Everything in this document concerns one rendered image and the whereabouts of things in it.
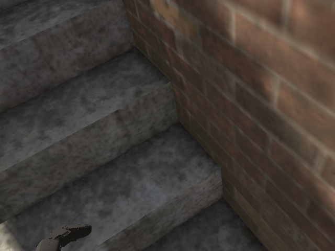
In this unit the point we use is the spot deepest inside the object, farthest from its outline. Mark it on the left robot hand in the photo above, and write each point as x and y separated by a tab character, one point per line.
63	235

